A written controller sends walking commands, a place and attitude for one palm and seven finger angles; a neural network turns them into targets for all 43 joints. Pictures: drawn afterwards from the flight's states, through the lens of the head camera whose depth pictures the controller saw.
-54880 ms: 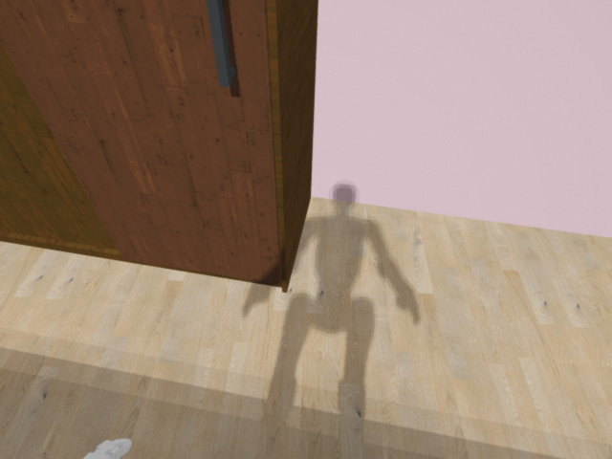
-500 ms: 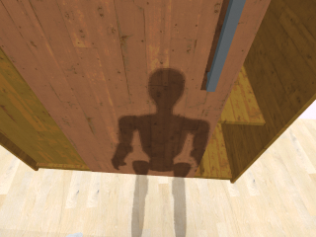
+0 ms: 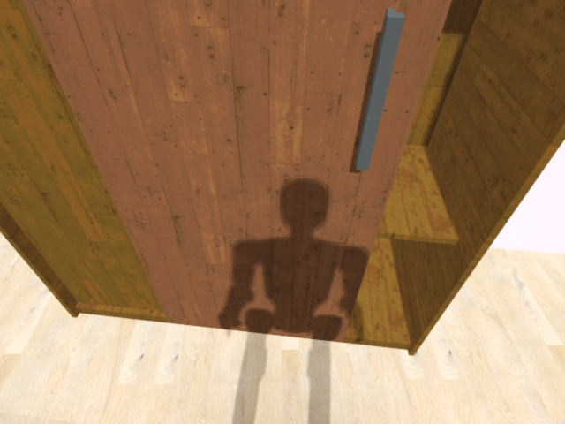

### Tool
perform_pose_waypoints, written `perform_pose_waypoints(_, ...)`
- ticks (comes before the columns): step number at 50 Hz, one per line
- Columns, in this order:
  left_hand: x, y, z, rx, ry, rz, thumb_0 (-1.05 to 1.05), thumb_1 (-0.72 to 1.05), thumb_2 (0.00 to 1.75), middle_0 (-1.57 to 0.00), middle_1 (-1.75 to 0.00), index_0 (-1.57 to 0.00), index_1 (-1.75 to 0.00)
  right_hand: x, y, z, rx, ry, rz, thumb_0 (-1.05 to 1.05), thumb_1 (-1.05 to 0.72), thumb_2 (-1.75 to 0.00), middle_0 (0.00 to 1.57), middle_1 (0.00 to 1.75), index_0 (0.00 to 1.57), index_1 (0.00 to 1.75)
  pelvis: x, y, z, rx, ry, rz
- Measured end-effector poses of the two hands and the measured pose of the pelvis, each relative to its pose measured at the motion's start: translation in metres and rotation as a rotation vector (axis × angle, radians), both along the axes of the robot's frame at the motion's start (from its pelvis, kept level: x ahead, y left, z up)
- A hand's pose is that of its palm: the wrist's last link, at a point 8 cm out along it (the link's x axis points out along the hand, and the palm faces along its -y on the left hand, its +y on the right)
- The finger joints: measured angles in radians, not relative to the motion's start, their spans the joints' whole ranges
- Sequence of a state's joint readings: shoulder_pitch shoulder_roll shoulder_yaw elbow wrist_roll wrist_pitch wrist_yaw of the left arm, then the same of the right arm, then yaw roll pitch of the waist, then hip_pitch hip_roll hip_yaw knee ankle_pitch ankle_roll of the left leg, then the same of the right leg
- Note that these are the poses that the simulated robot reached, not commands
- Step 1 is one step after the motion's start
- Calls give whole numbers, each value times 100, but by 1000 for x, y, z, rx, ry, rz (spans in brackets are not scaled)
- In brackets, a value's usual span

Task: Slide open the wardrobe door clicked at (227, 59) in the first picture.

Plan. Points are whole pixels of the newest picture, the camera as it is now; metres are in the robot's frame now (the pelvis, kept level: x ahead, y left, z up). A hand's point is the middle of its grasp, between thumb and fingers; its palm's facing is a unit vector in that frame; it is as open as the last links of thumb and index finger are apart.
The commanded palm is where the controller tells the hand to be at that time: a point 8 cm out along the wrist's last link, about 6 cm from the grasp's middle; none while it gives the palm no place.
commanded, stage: come to a stop and stand still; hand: right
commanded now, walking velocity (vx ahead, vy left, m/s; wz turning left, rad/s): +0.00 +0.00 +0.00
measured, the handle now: (374, 96) +0.55 -0.11 +0.23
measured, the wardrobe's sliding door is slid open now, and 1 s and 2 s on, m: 0.24 0.24 0.24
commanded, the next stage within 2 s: none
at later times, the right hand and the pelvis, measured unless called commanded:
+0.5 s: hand out of the picture -0.08 -0.15 -0.18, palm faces +0.10 +0.98 -0.17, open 7.3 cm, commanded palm none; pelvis -0.06 +0.01 +0.00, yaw -2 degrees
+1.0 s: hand out of the picture -0.12 -0.18 -0.17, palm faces +0.06 +0.97 -0.21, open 7.3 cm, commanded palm none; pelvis -0.13 +0.00 +0.00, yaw +0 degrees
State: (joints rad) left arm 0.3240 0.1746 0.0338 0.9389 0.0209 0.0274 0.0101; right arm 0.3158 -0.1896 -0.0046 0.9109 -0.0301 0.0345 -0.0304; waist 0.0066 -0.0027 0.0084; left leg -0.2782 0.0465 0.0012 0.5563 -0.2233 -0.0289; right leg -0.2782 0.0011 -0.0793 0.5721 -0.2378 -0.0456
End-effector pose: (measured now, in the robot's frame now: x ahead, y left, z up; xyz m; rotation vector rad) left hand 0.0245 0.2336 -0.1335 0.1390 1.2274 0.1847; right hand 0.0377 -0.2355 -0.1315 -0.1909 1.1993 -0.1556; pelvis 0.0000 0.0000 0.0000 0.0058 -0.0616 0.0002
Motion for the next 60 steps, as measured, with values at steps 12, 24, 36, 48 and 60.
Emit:
perform_pose_waypoints(12, -59, 7, -5, -9, 118, 18, 0, 91, 90, -20, -30, -20, -30, -106, 19, -8, 29, 209, -81, 0, -91, -90, 20, 29, 20, 30, -27, 9, 2, 3, 8, -11)
perform_pose_waypoints(24, -97, -9, -14, -44, 164, 14, 0, 91, 90, -20, -30, -20, -30, -123, 34, -16, 69, 149, -102, 0, -91, -90, 20, 29, 20, 30, -58, 9, -2, 7, -15, -28)
perform_pose_waypoints(36, -101, 1, -6, -17, 31, 22, 0, 93, 90, -20, -30, -20, -30, -165, 35, -21, 68, 167, -138, 0, -91, -90, 20, 30, 20, 30, -94, 7, -2, -3, 7, -38)
perform_pose_waypoints(48, -182, -23, -11, -58, 194, 31, 0, 91, 90, -20, -30, -20, -30, -160, 8, -3, 16, 82, -79, 0, -91, -90, 20, 29, 20, 30, -124, 3, 4, -12, 37, -7)
perform_pose_waypoints(60, -201, -35, -1, -22, 207, 81, 0, 91, 90, -20, -30, -20, -29, -179, 16, -15, 100, 210, -52, 0, -91, -90, 20, 29, 20, 30, -122, -14, 4, 2, 29, 17)
